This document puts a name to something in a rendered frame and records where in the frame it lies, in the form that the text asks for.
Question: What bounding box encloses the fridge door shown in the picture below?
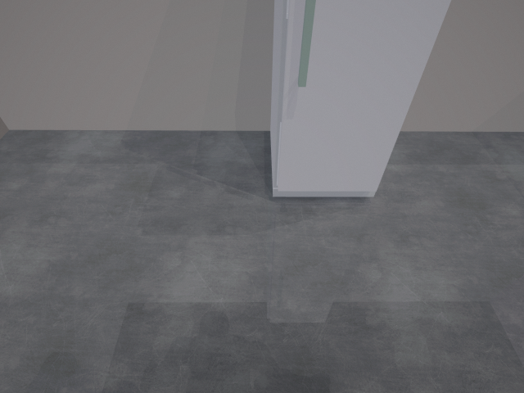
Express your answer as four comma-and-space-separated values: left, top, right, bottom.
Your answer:
278, 0, 451, 192

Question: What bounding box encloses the handle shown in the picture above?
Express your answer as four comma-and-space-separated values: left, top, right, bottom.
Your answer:
298, 0, 316, 87

